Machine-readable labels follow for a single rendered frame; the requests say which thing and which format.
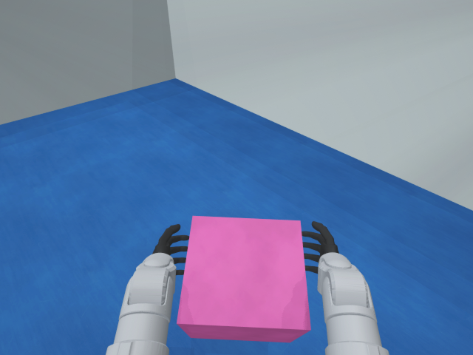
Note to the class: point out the right robot forearm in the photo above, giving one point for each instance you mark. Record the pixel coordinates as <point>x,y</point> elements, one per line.
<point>349,312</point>

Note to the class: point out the right robot hand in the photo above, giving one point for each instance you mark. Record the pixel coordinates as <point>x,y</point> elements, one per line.
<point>326,240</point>

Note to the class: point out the left robot forearm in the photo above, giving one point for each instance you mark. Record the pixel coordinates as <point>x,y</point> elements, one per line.
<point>146,310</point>

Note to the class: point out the carton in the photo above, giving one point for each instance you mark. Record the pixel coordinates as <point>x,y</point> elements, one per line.
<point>244,279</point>

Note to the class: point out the left robot hand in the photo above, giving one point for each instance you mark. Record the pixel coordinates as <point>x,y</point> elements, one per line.
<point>166,240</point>

